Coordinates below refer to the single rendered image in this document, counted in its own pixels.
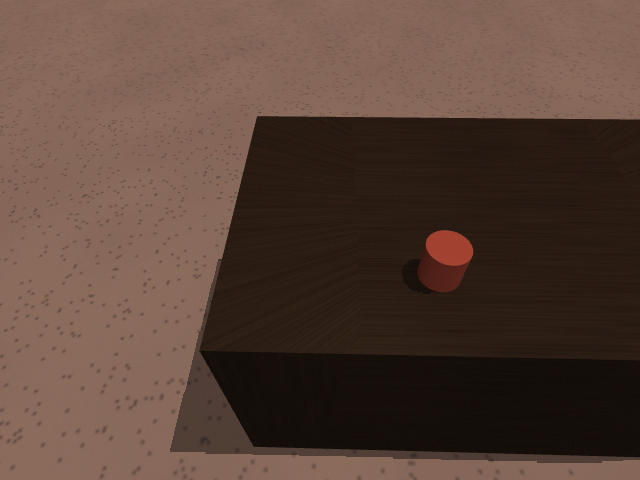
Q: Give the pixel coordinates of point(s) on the can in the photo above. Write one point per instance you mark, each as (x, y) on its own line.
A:
(444, 260)

